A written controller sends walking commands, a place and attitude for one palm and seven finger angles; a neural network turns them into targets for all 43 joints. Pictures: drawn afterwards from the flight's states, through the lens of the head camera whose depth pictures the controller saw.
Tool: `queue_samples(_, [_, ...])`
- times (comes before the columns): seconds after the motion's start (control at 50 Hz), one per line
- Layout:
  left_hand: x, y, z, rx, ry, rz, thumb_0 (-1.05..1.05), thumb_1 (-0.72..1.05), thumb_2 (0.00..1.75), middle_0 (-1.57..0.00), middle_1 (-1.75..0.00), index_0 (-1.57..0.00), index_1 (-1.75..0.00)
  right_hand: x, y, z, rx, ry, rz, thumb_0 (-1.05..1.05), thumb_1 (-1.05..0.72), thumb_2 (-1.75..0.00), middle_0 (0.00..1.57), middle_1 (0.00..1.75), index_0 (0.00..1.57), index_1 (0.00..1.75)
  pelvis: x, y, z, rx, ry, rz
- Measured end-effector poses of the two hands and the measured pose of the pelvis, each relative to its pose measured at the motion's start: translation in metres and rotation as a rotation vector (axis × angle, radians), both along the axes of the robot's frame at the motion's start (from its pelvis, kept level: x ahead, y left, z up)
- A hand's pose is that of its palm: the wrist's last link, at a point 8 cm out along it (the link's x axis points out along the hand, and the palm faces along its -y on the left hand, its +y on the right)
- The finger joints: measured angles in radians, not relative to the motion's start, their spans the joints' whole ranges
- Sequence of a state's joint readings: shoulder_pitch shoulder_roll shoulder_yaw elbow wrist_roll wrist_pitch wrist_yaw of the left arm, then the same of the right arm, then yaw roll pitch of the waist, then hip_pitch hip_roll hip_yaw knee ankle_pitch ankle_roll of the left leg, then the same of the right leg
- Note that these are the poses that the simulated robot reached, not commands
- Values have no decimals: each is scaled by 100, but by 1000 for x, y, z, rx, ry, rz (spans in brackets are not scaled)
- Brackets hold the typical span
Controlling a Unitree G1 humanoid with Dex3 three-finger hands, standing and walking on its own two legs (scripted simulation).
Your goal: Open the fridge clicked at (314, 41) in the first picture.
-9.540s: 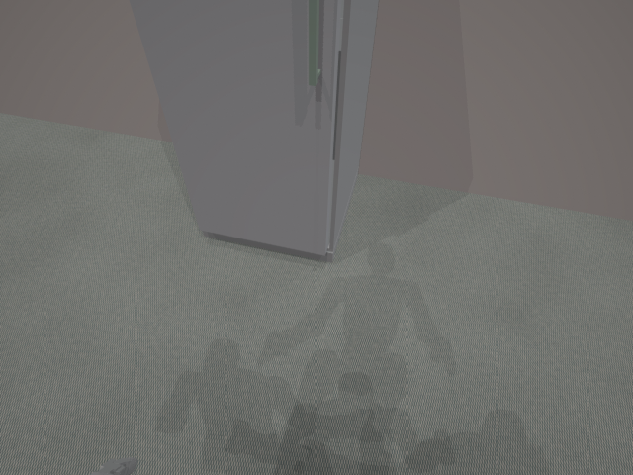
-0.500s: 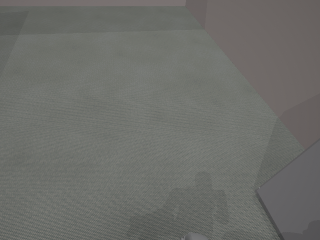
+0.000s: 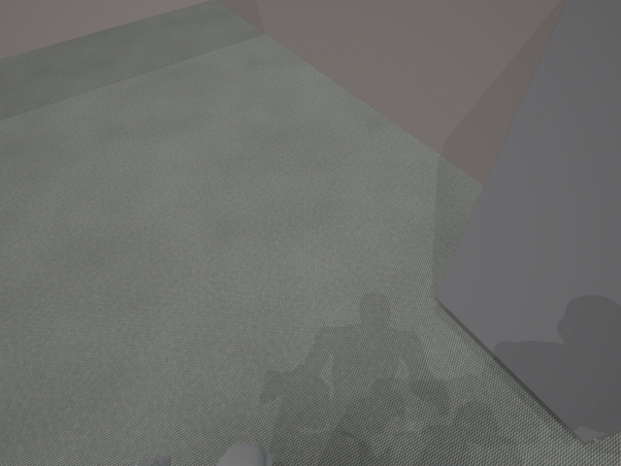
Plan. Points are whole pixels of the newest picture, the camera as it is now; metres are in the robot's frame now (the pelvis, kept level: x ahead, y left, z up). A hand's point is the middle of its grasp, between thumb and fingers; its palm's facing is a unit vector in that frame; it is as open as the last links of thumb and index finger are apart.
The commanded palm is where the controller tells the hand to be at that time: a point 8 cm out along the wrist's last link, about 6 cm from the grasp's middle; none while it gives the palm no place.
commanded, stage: turn to face it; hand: right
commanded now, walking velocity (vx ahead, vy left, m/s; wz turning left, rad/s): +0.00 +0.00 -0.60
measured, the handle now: out of the picture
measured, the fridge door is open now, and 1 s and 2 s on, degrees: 0 0 0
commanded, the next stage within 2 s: take the last steps up to it in 1.42 s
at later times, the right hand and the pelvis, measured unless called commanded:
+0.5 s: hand out of the picture +0.00 -0.15 -0.14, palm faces +0.32 +0.90 -0.30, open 7.4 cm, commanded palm none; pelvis -0.02 +0.07 +0.00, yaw -19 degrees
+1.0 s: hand out of the picture -0.11 -0.21 -0.17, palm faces +0.61 +0.75 -0.25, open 7.4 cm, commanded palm none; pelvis -0.05 +0.02 +0.00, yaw -36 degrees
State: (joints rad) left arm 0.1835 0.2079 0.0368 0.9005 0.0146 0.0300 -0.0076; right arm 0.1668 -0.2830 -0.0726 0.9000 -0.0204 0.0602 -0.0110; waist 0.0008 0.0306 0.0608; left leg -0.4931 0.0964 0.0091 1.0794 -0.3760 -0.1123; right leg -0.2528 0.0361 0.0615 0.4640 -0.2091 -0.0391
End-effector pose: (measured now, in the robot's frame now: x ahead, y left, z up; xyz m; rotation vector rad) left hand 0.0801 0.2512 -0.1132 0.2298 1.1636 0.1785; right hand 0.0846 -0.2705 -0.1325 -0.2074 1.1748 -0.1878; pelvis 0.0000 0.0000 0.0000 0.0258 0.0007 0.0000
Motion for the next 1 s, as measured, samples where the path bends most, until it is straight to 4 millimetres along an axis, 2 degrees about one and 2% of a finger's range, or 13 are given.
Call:
queue_samples(0.1, [-7, 5, -13, -37, 31, -23, 1, 90, 90, -20, -30, -20, -30, 8, 14, 10, -17, -60, -24, 1, -91, -90, 19, 30, 20, 30, -4, 13, -2, -12, 2, -59])
queue_samples(0.22, [-15, 32, -40, -78, 87, -55, 1, 90, 90, -20, -30, -20, -30, 4, 43, 20, -54, -135, -60, 1, -91, -90, 19, 30, 20, 30, -9, 42, -13, -40, 11, -135])
queue_samples(0.26, [-15, 42, -45, -85, 104, -67, 1, 90, 90, -20, -30, -20, -30, -8, 54, 24, -69, -137, -77, 1, -91, -90, 20, 30, 20, 30, -13, 50, -13, -40, 1, -162])
queue_samples(0.36, [-6, 59, -41, -88, 131, -130, 1, 90, 90, -20, -30, -20, -30, -52, 71, 35, -75, -87, -164, 1, -90, -90, 20, 30, 21, 30, -14, 62, -2, -75, -16, -234])
queue_samples(0.48, [9, 64, -37, -68, 162, -215, 1, 91, 90, -20, -30, -20, -30, -100, 83, 30, -58, -28, -275, 1, -90, -90, 20, 30, 21, 30, -16, 68, 1, -82, -17, -322])
queue_samples(0.54, [23, 56, -34, -50, 173, -272, 1, 91, 90, -20, -30, -19, -30, -127, 85, 23, -40, 4, -335, 1, -90, -90, 20, 30, 21, 30, -18, 66, 1, -78, -13, -363])
queue_samples(0.6, [43, 39, -31, -34, 156, -336, 1, 91, 90, -20, -30, -19, -30, -157, 85, 14, -17, 48, -395, 1, -90, -90, 20, 30, 21, 30, -23, 60, -1, -70, -6, -400])
queue_samples(0.72, [88, -20, -22, 0, 41, -493, 1, 91, 90, -20, -30, -19, -30, -220, 70, -16, 35, 121, -524, 1, -90, -90, 20, 30, 21, 30, -35, 37, -15, -33, 6, -484])
queue_samples(0.78, [101, -50, -15, 2, -28, -550, 1, 91, 90, -20, -30, -19, -30, -244, 59, -28, 51, 159, -576, 1, -90, -90, 20, 30, 21, 30, -42, 27, -19, -36, 1, -508])
queue_samples(0.86, [101, -72, 0, 6, -56, -595, 1, 91, 90, -20, -30, -20, -30, -250, 47, -20, 53, 147, -612, 1, -91, -90, 19, 30, 20, 30, -46, 20, -8, -4, -10, -553])
queue_samples(1.0, [88, -83, 2, -6, -9, -647, 1, 90, 90, -20, -30, -20, -30, -230, 28, -1, 11, 2, -642, 1, -91, -90, 19, 30, 20, 30, -50, 20, 1, 3, -11, -631])
